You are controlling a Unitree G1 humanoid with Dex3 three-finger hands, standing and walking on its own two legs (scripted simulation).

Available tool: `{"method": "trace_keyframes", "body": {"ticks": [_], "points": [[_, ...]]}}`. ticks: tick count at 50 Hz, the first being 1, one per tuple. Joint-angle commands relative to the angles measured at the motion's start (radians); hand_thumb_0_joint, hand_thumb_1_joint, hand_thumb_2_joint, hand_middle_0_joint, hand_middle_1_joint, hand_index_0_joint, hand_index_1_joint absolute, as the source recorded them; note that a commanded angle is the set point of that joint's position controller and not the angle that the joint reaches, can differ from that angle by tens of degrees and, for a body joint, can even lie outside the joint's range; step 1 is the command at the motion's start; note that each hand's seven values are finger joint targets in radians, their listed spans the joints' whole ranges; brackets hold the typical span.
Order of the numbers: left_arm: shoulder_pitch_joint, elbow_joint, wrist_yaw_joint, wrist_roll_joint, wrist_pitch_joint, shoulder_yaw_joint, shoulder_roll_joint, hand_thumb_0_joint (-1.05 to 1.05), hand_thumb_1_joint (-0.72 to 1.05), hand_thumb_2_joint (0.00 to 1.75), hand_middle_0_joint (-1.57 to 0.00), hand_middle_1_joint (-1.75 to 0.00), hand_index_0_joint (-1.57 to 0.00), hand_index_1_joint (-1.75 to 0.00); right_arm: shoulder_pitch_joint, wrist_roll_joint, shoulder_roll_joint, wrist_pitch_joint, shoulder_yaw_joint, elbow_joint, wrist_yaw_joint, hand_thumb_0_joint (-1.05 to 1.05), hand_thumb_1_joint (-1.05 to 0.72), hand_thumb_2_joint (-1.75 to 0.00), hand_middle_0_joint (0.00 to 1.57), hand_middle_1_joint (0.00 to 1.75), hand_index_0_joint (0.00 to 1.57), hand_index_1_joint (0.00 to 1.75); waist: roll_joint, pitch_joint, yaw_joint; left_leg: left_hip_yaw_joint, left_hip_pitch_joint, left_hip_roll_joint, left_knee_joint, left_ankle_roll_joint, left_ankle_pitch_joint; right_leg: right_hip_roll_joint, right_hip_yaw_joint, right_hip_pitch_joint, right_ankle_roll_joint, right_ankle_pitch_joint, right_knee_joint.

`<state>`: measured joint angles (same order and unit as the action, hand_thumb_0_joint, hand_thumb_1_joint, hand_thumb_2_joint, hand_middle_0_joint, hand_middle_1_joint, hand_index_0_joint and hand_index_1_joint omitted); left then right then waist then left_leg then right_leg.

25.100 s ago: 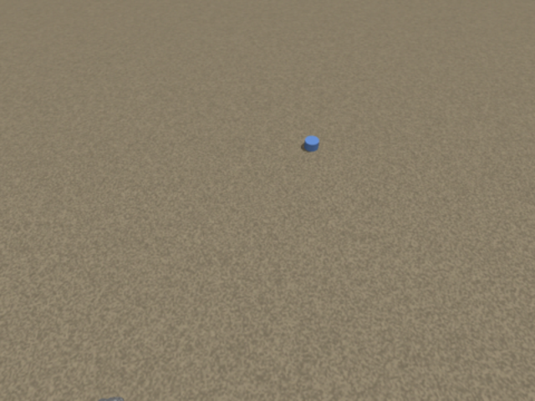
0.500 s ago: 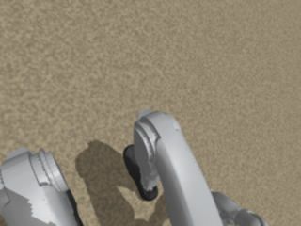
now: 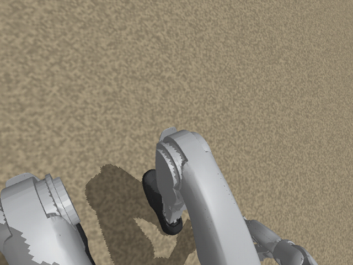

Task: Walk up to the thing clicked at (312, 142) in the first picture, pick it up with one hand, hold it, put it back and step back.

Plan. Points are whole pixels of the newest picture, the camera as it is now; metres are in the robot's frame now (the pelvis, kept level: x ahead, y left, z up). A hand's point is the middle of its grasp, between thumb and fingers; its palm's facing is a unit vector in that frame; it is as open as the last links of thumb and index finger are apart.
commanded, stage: open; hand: left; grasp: from above
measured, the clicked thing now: out of the picture +0.43 +0.32 -0.27
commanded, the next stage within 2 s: withdraw in 0.20 s
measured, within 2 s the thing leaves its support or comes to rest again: rests again in 0.56 s
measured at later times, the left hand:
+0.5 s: hand out of the picture +0.43 +0.32 -0.24, palm faces -0.38 -0.16 -0.91, open 13.9 cm
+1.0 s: hand out of the picture +0.40 +0.32 -0.09, palm faces -0.47 -0.13 -0.88, open 14.1 cm
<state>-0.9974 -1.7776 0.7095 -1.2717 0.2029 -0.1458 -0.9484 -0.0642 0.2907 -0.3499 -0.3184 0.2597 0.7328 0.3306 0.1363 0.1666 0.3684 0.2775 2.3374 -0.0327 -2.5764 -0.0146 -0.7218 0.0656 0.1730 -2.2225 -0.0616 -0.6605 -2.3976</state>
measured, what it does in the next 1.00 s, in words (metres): rises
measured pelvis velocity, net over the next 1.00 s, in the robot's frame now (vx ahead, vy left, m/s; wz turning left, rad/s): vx -0.01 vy -0.01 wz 0.12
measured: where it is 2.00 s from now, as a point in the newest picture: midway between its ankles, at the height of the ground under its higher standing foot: (127, 236)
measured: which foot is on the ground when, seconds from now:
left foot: down 0.00-1.00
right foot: down 0.00-1.00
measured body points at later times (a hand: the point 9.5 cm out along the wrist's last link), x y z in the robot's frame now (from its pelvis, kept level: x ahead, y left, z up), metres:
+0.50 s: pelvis +0.00 +0.00 +0.00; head +0.26 +0.13 +0.34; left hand +0.45 +0.32 -0.19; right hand +0.06 -0.25 -0.06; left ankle +0.06 +0.13 -0.26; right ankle +0.12 -0.12 -0.26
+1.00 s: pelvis -0.01 -0.01 +0.05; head +0.19 +0.07 +0.44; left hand +0.42 +0.33 -0.04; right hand +0.12 -0.27 -0.06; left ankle +0.06 +0.13 -0.26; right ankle +0.12 -0.12 -0.26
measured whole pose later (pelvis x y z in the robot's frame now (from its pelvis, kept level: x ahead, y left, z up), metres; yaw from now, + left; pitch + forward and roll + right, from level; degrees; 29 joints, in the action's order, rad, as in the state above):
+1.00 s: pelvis -0.01 -0.01 +0.05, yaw +7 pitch +31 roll -7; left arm -0.90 -1.32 0.25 -1.13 0.16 0.03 -0.66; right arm -0.12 0.11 -0.31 -0.09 0.07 0.70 0.21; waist -0.01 -0.05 0.19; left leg 0.15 2.25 -0.02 -2.35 -0.01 -0.64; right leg 0.02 0.08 -2.17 -0.03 -0.64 -2.27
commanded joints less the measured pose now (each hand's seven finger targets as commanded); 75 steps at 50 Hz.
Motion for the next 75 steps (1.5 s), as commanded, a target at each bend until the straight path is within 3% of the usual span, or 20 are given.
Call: {"method": "trace_keyframes", "body": {"ticks": [1,9,11,21,25,27,32,36,38,41,44,49,53,57,61,65,68,69,73,75], "points": [[-0.222,0.088,0.015,0.026,-0.004,-0.018,-0.226,0.00,-0.51,0.98,-0.07,-1.02,-0.07,-1.01,-0.195,-0.008,-0.328,0.000,-0.092,0.024,-0.012,0.00,-0.89,-0.90,0.20,0.30,0.20,0.30,-0.495,-0.620,0.044,-0.125,-0.454,-0.021,0.258,0.019,0.225,0.038,0.104,0.360,0.071,0.264,0.206],[-0.230,0.125,-0.026,0.032,0.028,0.011,-0.214,0.00,-0.47,0.99,-0.07,-1.06,-0.08,-1.04,-0.188,-0.013,-0.320,0.008,-0.083,0.014,-0.021,0.00,-0.89,-0.90,0.20,0.30,0.20,0.30,-0.505,-0.616,0.041,-0.108,-0.470,-0.023,0.273,0.013,0.189,0.032,0.117,0.333,0.075,0.227,0.189],[-0.214,0.149,-0.012,0.031,0.040,-0.012,-0.232,0.00,-0.47,0.97,-0.07,-1.05,-0.08,-1.03,-0.196,-0.011,-0.326,0.018,-0.085,0.013,-0.026,0.00,-0.89,-0.90,0.20,0.30,0.20,0.30,-0.523,-0.660,0.027,-0.108,-0.486,-0.023,0.279,0.012,0.227,0.039,0.117,0.361,0.078,0.255,0.199],[-0.255,0.180,0.027,0.000,0.040,-0.002,-0.235,0.00,-0.49,0.96,-0.07,-1.00,-0.08,-0.98,-0.189,-0.007,-0.326,0.016,-0.092,0.011,-0.030,0.00,-0.90,-0.90,0.20,0.30,0.20,0.30,-0.537,-0.644,0.031,-0.117,-0.493,-0.022,0.280,0.009,0.213,0.036,0.115,0.342,0.077,0.247,0.197],[-0.257,0.352,0.018,-0.008,0.004,-0.075,-0.298,0.00,-0.49,0.97,-0.07,-0.99,-0.08,-0.98,-0.202,-0.021,-0.325,0.015,-0.137,0.002,-0.021,0.00,-0.90,-0.90,0.20,0.30,0.20,0.30,-0.656,-0.777,-0.022,-0.129,-0.595,-0.021,0.301,-0.003,0.247,0.028,0.100,0.340,0.086,0.270,0.186],[-0.189,0.463,0.005,0.035,-0.022,-0.056,-0.207,0.00,-0.51,0.98,-0.07,-0.98,-0.07,-0.98,-0.174,-0.041,-0.290,0.026,-0.154,-0.002,-0.012,0.00,-0.90,-0.90,0.20,0.30,0.20,0.30,-0.759,-0.906,-0.084,-0.134,-0.682,-0.018,0.343,-0.018,0.298,0.025,0.092,0.343,0.099,0.299,0.183],[-0.100,0.552,-0.093,0.084,-0.120,-0.020,-0.109,0.00,-0.52,0.99,-0.07,-0.97,-0.07,-0.98,-0.193,-0.106,-0.264,0.092,-0.232,0.015,-0.006,0.00,-0.90,-0.90,0.20,0.30,0.20,0.30,-0.702,-0.939,-0.141,-0.185,-0.597,-0.006,0.382,0.002,0.293,0.026,0.048,0.301,0.101,0.300,0.232],[-0.102,0.516,-0.226,0.149,-0.171,0.116,0.102,0.00,-0.51,1.00,-0.07,-0.99,-0.07,-0.99,-0.241,-0.152,-0.233,0.141,-0.264,0.012,-0.018,0.00,-0.90,-0.90,0.20,0.30,0.20,0.30,-0.459,-0.777,-0.090,-0.193,-0.443,0.003,0.405,0.038,0.190,0.027,0.017,0.282,0.094,0.214,0.316],[-0.104,0.550,-0.308,0.178,-0.169,0.125,0.094,0.00,-0.52,1.00,-0.07,-1.01,-0.07,-1.01,-0.255,-0.164,-0.246,0.162,-0.284,-0.017,-0.037,0.00,-0.90,-0.90,0.20,0.30,0.20,0.30,-0.356,-0.774,-0.091,-0.187,-0.436,0.005,0.417,0.049,0.182,0.024,0.004,0.329,0.090,0.200,0.343],[-0.154,0.554,-0.411,0.219,-0.136,0.202,0.186,0.00,-0.54,1.03,-0.07,-1.02,-0.07,-1.03,-0.264,-0.178,-0.221,0.187,-0.290,-0.011,-0.064,0.00,-0.90,-0.90,0.20,0.30,0.20,0.30,-0.269,-0.732,-0.074,-0.175,-0.416,0.016,0.447,0.051,0.124,0.016,-0.011,0.349,0.091,0.138,0.373],[-0.214,0.595,-0.451,0.196,-0.087,0.186,0.124,0.00,-0.55,1.04,-0.07,-1.03,-0.06,-1.04,-0.256,-0.186,-0.206,0.207,-0.288,-0.033,-0.105,0.00,-0.90,-0.90,0.20,0.30,0.20,0.30,-0.258,-0.752,-0.103,-0.186,-0.410,0.028,0.455,0.042,0.084,0.010,-0.031,0.369,0.101,0.060,0.389],[-0.224,0.584,-0.416,0.106,-0.013,0.093,-0.002,0.00,-0.55,1.04,-0.07,-1.02,-0.06,-1.03,-0.236,-0.184,-0.180,0.246,-0.258,-0.046,-0.162,0.00,-0.90,-0.90,0.20,0.30,0.20,0.30,-0.287,-0.776,-0.144,-0.229,-0.422,0.043,0.440,0.041,0.109,-0.002,-0.052,0.374,0.102,0.062,0.390],[-0.267,0.497,-0.350,0.041,0.020,0.071,-0.030,0.00,-0.53,1.02,-0.07,-1.01,-0.07,-1.02,-0.228,-0.166,-0.172,0.259,-0.233,-0.047,-0.183,0.00,-0.89,-0.90,0.20,0.30,0.20,0.30,-0.328,-0.774,-0.126,-0.237,-0.416,0.041,0.424,0.044,0.114,-0.003,-0.056,0.331,0.101,0.065,0.370],[-0.303,0.373,-0.289,0.016,0.037,0.092,-0.028,0.00,-0.52,1.01,-0.07,-1.01,-0.07,-1.01,-0.233,-0.147,-0.180,0.254,-0.219,-0.041,-0.205,0.00,-0.89,-0.90,0.20,0.30,0.20,0.30,-0.318,-0.730,-0.088,-0.226,-0.389,0.038,0.414,0.045,0.049,-0.002,-0.051,0.283,0.103,-0.010,0.372],[-0.380,0.377,-0.239,0.001,0.036,0.088,-0.036,0.00,-0.52,1.00,-0.07,-1.02,-0.07,-1.01,-0.272,-0.128,-0.198,0.228,-0.217,-0.019,-0.210,0.00,-0.89,-0.90,0.20,0.30,0.20,0.30,-0.433,-0.800,-0.074,-0.213,-0.508,0.032,0.415,0.028,0.113,-0.009,-0.012,0.254,0.104,0.083,0.314],[-0.340,0.439,-0.199,0.007,0.020,0.053,-0.056,0.00,-0.51,0.99,-0.07,-1.01,-0.08,-1.00,-0.290,-0.118,-0.210,0.208,-0.232,-0.009,-0.203,0.00,-0.90,-0.90,0.20,0.30,0.20,0.30,-0.520,-0.891,-0.087,-0.215,-0.595,0.028,0.405,0.019,0.187,-0.017,0.013,0.250,0.101,0.173,0.269],[-0.299,0.578,-0.181,0.038,-0.016,0.007,-0.088,0.00,-0.27,0.96,-0.26,-0.77,-0.23,-0.76,-0.288,-0.124,-0.216,0.202,-0.261,-0.017,-0.191,0.00,-0.88,-0.89,0.20,0.30,0.20,0.30,-0.614,-1.047,-0.131,-0.219,-0.712,0.021,0.427,0.008,0.270,-0.021,0.012,0.279,0.108,0.251,0.242],[-0.280,0.642,-0.176,0.057,-0.030,-0.041,-0.121,0.00,-0.23,0.98,-0.26,-0.72,-0.23,-0.75,-0.290,-0.131,-0.224,0.208,-0.276,-0.024,-0.189,0.00,-0.88,-0.89,0.20,0.30,0.20,0.30,-0.657,-1.089,-0.159,-0.221,-0.744,0.023,0.451,0.003,0.297,-0.030,0.008,0.286,0.109,0.269,0.242],[-0.169,0.734,-0.212,0.151,-0.108,-0.055,-0.074,0.00,-0.04,0.84,-0.22,-0.55,-0.20,-0.57,-0.314,-0.162,-0.201,0.226,-0.310,-0.026,-0.175,0.00,-0.89,-0.90,0.20,0.30,0.20,0.30,-0.586,-1.149,-0.199,-0.258,-0.726,0.019,0.473,0.023,0.336,-0.023,-0.027,0.387,0.104,0.320,0.321],[-0.128,0.737,-0.264,0.216,-0.142,-0.019,0.004,0.00,0.08,0.89,-0.23,-0.55,-0.21,-0.56,-0.341,-0.175,-0.179,0.230,-0.320,-0.021,-0.168,0.00,-0.89,-0.90,0.20,0.30,0.20,0.30,-0.537,-1.122,-0.198,-0.264,-0.685,0.021,0.498,0.034,0.310,-0.021,-0.038,0.425,0.101,0.299,0.366]]}}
